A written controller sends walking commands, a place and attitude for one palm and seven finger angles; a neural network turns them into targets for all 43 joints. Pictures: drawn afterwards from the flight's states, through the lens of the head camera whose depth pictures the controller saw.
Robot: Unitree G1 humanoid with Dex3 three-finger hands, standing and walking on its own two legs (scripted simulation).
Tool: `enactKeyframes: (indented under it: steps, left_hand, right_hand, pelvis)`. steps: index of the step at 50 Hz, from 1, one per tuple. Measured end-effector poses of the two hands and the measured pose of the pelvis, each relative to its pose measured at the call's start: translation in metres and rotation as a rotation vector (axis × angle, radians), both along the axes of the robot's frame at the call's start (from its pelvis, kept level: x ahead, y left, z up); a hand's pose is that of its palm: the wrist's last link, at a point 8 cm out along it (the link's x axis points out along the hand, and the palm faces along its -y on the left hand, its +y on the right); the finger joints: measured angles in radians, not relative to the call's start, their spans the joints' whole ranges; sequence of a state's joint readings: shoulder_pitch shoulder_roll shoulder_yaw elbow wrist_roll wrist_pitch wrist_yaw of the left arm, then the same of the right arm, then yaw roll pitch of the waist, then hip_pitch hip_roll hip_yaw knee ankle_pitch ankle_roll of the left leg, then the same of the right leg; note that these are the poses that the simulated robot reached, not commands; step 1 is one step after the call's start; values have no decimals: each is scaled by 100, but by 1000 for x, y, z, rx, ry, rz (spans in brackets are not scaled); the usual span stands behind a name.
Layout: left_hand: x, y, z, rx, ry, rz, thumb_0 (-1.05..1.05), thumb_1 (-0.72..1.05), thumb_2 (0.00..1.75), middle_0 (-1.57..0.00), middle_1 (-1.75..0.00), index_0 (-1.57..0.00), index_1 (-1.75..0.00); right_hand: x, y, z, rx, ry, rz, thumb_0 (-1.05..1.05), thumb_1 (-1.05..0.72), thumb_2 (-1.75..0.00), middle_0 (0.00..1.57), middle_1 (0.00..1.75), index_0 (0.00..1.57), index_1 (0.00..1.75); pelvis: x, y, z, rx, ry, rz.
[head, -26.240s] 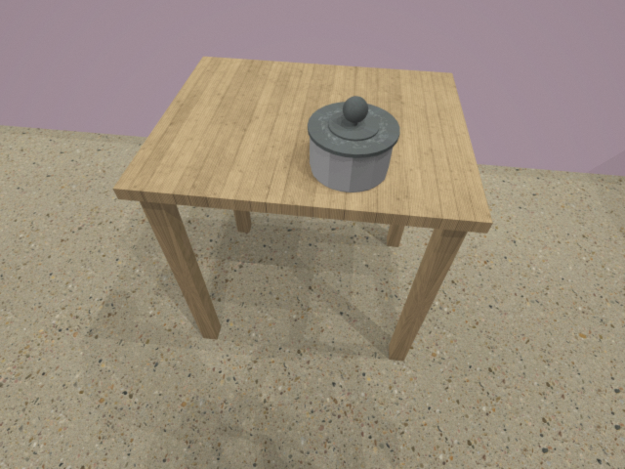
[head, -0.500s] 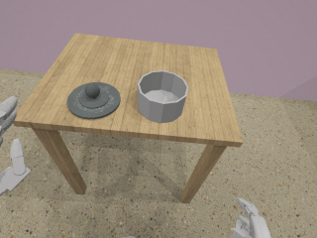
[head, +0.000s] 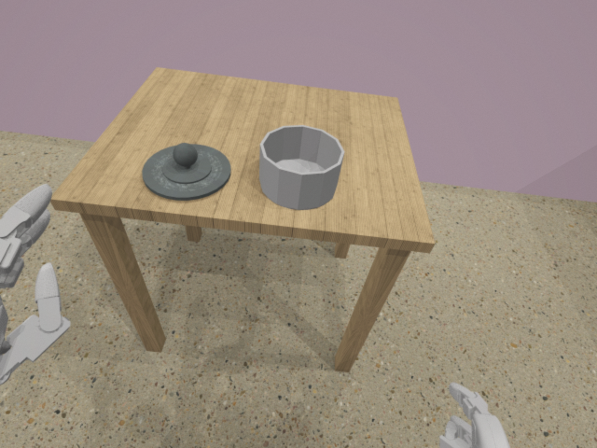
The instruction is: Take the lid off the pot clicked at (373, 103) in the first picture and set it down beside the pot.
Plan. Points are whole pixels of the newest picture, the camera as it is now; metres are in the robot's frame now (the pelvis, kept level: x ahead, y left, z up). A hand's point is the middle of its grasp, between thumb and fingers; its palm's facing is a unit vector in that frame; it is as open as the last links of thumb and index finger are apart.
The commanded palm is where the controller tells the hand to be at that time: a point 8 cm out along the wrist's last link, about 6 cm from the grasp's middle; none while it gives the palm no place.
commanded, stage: step back with the hand held close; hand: left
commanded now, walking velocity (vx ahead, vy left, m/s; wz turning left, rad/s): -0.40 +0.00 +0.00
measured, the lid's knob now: (185, 154) +0.64 +0.27 +0.02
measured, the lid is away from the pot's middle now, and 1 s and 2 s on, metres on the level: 0.24 0.24 0.24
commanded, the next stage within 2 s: stop stepping back and stand still in 0.04 s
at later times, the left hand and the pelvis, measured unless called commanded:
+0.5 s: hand out of the picture +0.07 +0.27 +0.17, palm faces +0.39 -0.86 -0.33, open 7.4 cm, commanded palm +0.01 +0.31 +0.18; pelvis -0.12 +0.03 -0.01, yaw -1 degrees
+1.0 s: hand out of the picture +0.09 +0.28 +0.11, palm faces +0.30 -0.87 -0.40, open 7.4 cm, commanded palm none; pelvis -0.12 +0.03 +0.00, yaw +1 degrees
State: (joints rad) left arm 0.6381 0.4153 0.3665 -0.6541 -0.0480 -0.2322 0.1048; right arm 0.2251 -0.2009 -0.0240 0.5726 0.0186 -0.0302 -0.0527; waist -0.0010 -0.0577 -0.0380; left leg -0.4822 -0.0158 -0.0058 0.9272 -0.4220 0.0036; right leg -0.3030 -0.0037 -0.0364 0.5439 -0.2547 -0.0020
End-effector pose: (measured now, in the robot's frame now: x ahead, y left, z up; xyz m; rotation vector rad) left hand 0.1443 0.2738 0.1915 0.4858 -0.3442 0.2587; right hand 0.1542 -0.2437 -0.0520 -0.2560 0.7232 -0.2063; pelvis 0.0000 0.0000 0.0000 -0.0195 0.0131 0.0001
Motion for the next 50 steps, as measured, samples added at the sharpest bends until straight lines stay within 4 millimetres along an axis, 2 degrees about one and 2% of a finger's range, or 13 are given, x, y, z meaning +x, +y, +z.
enactKeyframes:
  steps: [6,10,14,17,20,26,31,35,39,43,47,48,50]
  left_hand:
    - [-17,22,-14,-48,-23,24,1,89,90,-22,-30,-21,-30]
    - [-27,26,-32,-86,113,29,1,89,90,-21,-30,-21,-30]
    - [-64,12,-16,-26,148,-7,1,89,90,-21,-30,-21,-30]
    - [-92,2,-3,61,96,-40,1,89,90,-21,-30,-21,-30]
    - [-109,8,5,46,21,-18,1,89,90,-22,-30,-21,-30]
    - [-115,39,-11,-78,-46,72,1,89,90,-22,-30,-21,-30]
    - [-117,35,-16,-87,23,49,1,89,90,-21,-30,-21,-30]
    - [-130,24,-8,-27,69,14,1,89,90,-21,-30,-21,-30]
    - [-137,22,-4,26,41,8,1,89,90,-21,-30,-21,-30]
    - [-133,33,-4,-32,-16,52,1,88,90,-22,-30,-21,-30]
    - [-118,38,-11,-75,-15,66,1,89,90,-21,-30,-21,-30]
    - [-110,39,-20,-58,22,64,1,89,90,-21,-30,-21,-30]
    - [-87,44,-62,-91,214,81,0,89,90,-21,-30,-20,-30]
  right_hand:
    - [-26,8,1,-46,-4,-2,2,-90,-90,20,30,20,30]
    - [-50,24,0,9,-15,45,2,-90,-90,20,30,20,30]
    - [-77,36,5,79,-68,32,2,-90,-90,20,30,20,30]
    - [-95,38,-4,85,-78,46,1,-90,-90,20,30,20,30]
    - [-116,34,-12,66,-28,36,1,-90,-90,20,30,20,30]
    - [-149,25,-12,-6,-22,-27,2,-90,-90,20,30,20,30]
    - [-168,31,1,28,-71,-44,2,-90,-90,20,30,20,30]
    - [-173,35,2,40,-51,-10,2,-90,-90,20,30,20,30]
    - [-169,30,-13,27,-2,15,2,-90,-90,20,30,20,30]
    - [-162,26,-14,5,36,2,2,-90,-90,20,30,20,30]
    - [-147,30,-11,0,-9,-14,2,-90,-90,20,30,20,30]
    - [-143,32,-11,10,-18,7,2,-90,-90,20,30,20,30]
    - [-137,32,-21,30,21,47,2,-90,-90,20,30,20,30]
  pelvis:
    - [-36,14,-6,5,11,25]
    - [-63,16,2,-18,12,21]
    - [-83,12,2,-21,7,-22]
    - [-98,9,-5,-16,-11,-27]
    - [-108,14,-3,-20,-26,-14]
    - [-125,29,-8,-18,-26,-15]
    - [-135,27,2,-5,-33,-12]
    - [-135,22,6,-12,-16,-13]
    - [-140,21,-1,-22,-18,-8]
    - [-132,26,-1,-15,-22,-10]
    - [-125,32,-2,3,-33,-14]
    - [-124,33,-1,5,-22,-6]
    - [-124,35,-1,9,3,21]
